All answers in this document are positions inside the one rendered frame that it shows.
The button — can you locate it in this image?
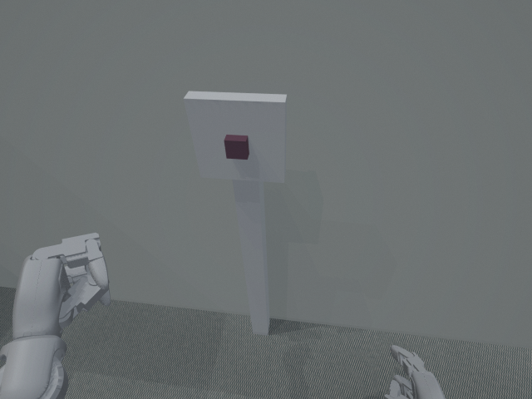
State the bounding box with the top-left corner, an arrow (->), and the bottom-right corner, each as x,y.
224,135 -> 249,160

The robot right hand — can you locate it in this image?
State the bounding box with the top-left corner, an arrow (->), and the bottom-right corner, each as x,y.
385,345 -> 446,399

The robot left hand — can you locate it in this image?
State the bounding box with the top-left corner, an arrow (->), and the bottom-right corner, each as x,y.
12,233 -> 111,340

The left robot forearm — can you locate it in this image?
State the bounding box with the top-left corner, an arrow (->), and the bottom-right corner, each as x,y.
0,335 -> 68,399

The panel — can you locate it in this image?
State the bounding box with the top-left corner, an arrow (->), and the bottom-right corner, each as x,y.
184,91 -> 287,336

